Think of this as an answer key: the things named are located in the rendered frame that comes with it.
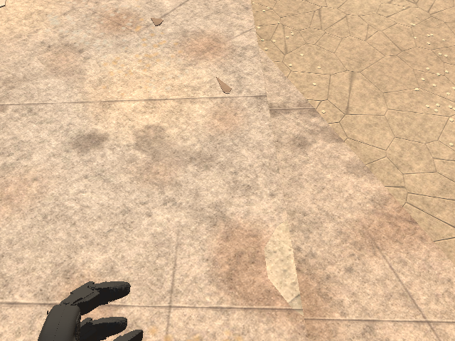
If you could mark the robot left hand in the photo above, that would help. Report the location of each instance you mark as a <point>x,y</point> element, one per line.
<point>63,320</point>

